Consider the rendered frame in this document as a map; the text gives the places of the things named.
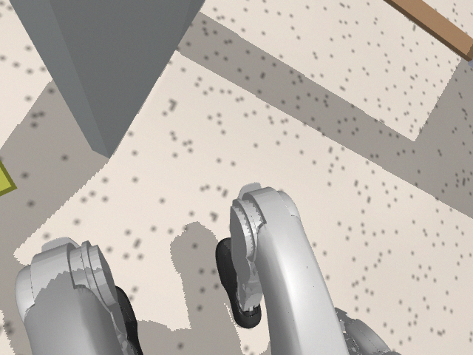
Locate small box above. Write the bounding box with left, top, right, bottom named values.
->
left=0, top=160, right=17, bottom=196

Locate left robot foot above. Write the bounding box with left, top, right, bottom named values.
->
left=115, top=286, right=143, bottom=355

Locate right robot foot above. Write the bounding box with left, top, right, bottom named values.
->
left=215, top=237, right=262, bottom=328

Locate right robot hand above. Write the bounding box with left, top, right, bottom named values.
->
left=335, top=307, right=391, bottom=355

